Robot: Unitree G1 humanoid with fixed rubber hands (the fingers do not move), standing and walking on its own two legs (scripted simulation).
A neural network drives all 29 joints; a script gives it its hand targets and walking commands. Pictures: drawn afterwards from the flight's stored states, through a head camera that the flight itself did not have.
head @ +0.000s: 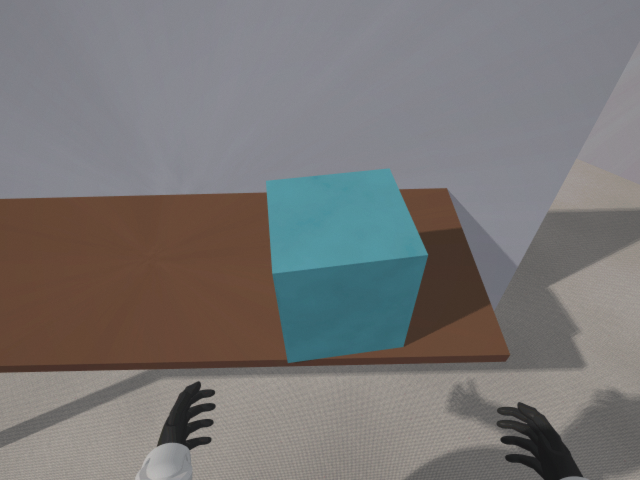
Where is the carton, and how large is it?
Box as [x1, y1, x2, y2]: [266, 168, 427, 362]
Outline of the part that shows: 389,168 266,181 272,274 288,362 403,346 426,261 427,253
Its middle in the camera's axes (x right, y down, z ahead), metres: +0.03 +0.04 +0.67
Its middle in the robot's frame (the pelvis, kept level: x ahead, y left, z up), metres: +0.46 +0.00 -0.04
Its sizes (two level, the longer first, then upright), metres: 0.210 0.200 0.250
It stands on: a table, 0.61 m high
